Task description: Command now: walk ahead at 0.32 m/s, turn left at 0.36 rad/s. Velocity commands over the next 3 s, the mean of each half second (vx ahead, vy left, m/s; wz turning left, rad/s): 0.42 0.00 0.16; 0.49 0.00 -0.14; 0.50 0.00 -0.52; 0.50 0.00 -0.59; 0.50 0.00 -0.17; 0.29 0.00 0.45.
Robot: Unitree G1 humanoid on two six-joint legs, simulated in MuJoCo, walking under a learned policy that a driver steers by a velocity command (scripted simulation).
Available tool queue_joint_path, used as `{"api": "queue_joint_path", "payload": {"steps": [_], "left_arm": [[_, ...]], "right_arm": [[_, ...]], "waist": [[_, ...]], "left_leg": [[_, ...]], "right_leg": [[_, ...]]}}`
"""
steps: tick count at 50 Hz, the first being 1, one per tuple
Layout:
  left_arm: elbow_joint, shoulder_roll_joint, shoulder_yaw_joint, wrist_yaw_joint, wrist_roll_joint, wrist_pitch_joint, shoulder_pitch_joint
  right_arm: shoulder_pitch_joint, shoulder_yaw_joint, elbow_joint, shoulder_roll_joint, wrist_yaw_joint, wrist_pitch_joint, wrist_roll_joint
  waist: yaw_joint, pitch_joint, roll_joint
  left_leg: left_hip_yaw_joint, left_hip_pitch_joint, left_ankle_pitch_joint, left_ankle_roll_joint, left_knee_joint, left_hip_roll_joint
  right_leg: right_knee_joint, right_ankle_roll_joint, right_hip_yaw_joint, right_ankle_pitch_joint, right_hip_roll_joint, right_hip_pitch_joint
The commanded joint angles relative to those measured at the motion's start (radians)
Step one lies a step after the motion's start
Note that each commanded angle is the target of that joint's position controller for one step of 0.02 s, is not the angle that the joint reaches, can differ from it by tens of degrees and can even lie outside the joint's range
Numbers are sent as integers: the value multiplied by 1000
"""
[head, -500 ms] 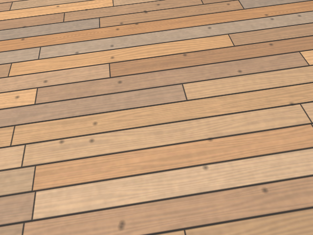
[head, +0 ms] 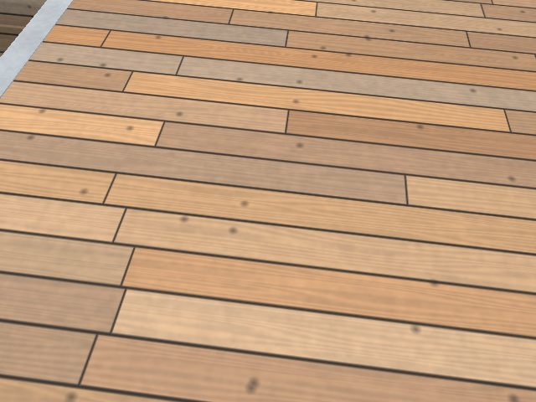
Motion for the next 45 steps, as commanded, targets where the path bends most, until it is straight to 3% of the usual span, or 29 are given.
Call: {"api": "queue_joint_path", "payload": {"steps": [1, 4, 5, 7, 8, 9, 10, 11, 12, 14, 16, 19, 23, 26, 29, 30, 31, 32, 33, 34, 35, 36, 37, 39, 42, 45], "left_arm": [[-97, 54, 3, -4, -3, -36, -130], [-106, 56, 1, -3, -12, -49, -134], [-101, 54, 0, 1, -15, -55, -108], [-60, 52, 2, 15, -10, -72, 24], [-36, 90, 12, 28, -3, -86, 133], [-27, 203, 35, 39, 11, -92, 233], [9, 248, 54, 33, -2, -84, 281], [1, 177, 37, 25, -11, -81, 221], [-13, 120, 23, 19, -18, -83, 153], [-15, 66, 5, 20, -19, -95, 108], [8, 63, 4, 16, -24, -110, 138], [50, 61, 5, 12, -36, -119, 199], [90, 56, 1, 12, -33, -116, 239], [115, 79, 6, 15, -30, -115, 260], [134, 97, 8, 21, -28, -110, 248], [139, 106, 10, 24, -25, -107, 239], [143, 110, 9, 25, -26, -100, 232], [136, 95, 3, 26, -29, -99, 237], [92, -8, -23, 19, -51, -99, 304], [108, 39, -6, 22, -40, -94, 330], [97, 81, 6, 23, -25, -90, 245], [89, 58, -1, 16, -27, -95, 192], [95, 34, -5, 11, -31, -92, 179], [120, 14, -8, 0, -12, -65, 209], [110, 2, -6, -13, -13, -45, 159], [78, -3, -5, -19, -15, -41, 46]], "right_arm": [[47, -40, -31, -164, -3, -30, -5], [49, -39, -23, -173, 0, -41, -7], [37, -38, -23, -175, 1, -44, -5], [5, -31, -23, -156, -3, -48, 3], [-11, -16, -31, -111, -6, -58, 4], [-26, 8, -67, -27, -3, -70, 21], [-32, -8, -76, -100, -9, -65, -1], [-21, -16, -54, -123, -6, -60, -13], [-21, -12, -37, -109, 9, -61, -15], [-29, -9, -22, -96, 27, -56, -22], [-45, -1, -16, -80, 34, -51, -31], [-143, 8, -43, -64, 37, -46, -30], [-298, 31, -90, -25, 42, -46, -22], [-356, 36, -106, -30, 40, -46, -14], [-313, 26, -93, -55, 25, -50, -17], [-241, 18, -69, -71, 17, -54, -19], [-103, 7, -20, -87, 7, -62, -23], [53, -9, 24, -131, -6, -72, -39], [160, -35, 31, -233, -18, -75, -61], [145, -39, 40, -233, -9, -63, -22], [40, -30, 34, -182, -7, -58, -1], [-36, -13, 22, -114, -5, -65, -2], [-70, -3, 25, -78, -4, -74, -7], [-71, 7, 47, -49, -9, -93, -7], [-23, 2, 80, -63, -10, -119, 1], [20, 4, 105, -55, -13, -120, 1]], "waist": [[-48, 40, 146], [-41, 58, 139], [-21, 63, 132], [63, 52, 82], [118, 9, 14], [153, -61, -201], [137, -19, -204], [85, 60, -80], [53, 94, -46], [25, 79, -72], [28, 51, -80], [42, 58, -60], [70, 75, -68], [77, 84, -72], [39, 68, -66], [5, 24, -66], [-56, -52, -41], [-115, -150, -8], [-104, -300, 194], [-80, -340, 261], [-43, -158, 150], [-23, -54, 89], [6, -4, 75], [41, 19, 103], [48, 42, 90], [29, 74, 78]], "left_leg": [[-270, 35, -184, 160, -139, 260], [-290, -42, -204, 153, -120, 268], [-292, -87, -200, 143, -107, 267], [-261, -222, -157, 99, -10, 216], [-197, -312, -122, 61, 132, 158], [-21, -467, -214, 7, 441, 21], [30, -583, -344, 2, 623, -27], [-15, -603, -280, 14, 721, 35], [-3, -591, -200, 12, 729, 71], [55, -549, -91, -13, 701, 121], [97, -540, -22, -38, 718, 134], [141, -604, 34, -70, 671, 161], [195, -553, 125, -85, 448, 157], [215, -452, 153, -60, 305, 136], [218, -346, 103, -11, 239, 104], [225, -255, 69, 8, 216, 75], [240, -89, 80, 32, 157, 46], [157, 152, 48, 65, 151, 129], [-264, 423, -154, 145, 106, 435], [-602, 429, -170, 205, -52, 526], [-450, 295, -197, 182, -60, 476], [-304, 151, -129, 162, -91, 438], [-195, 55, -56, 124, -128, 388], [-59, -41, 72, 86, -171, 336], [46, -34, 181, 76, -215, 325], [139, 13, 264, 55, -231, 306]], "right_leg": [[-114, -12, -18, 9, 8, -86], [-197, -43, -34, -14, 24, 29], [-237, -56, -38, -6, 31, 105], [-369, -78, -44, 42, 52, 361], [-425, -97, 61, -27, -31, 524], [-580, -173, 419, -338, -261, 668], [-664, -248, 694, -501, -373, 592], [-650, -258, 632, -521, -346, 517], [-652, -243, 524, -428, -293, 459], [-678, -210, 351, -193, -206, 424], [-677, -214, 249, 49, -167, 428], [-684, -237, 169, 266, -156, 460], [-677, -229, 75, 426, -122, 440], [-667, -218, 62, 482, -149, 442], [-577, -197, 53, 701, -186, 502], [-479, -184, 39, 840, -181, 521], [-307, -167, 7, 903, -150, 504], [-83, -153, -18, 728, -113, 362], [282, -114, -78, 234, 4, 71], [461, -117, 9, -227, 107, -89], [498, -129, 51, -150, 35, -164], [452, -132, 48, -71, -2, -152], [388, -132, 45, -31, -33, -109], [336, -116, 43, 0, -50, -31], [311, -103, 41, 74, -53, -94], [239, -90, 32, 184, -55, -205]]}}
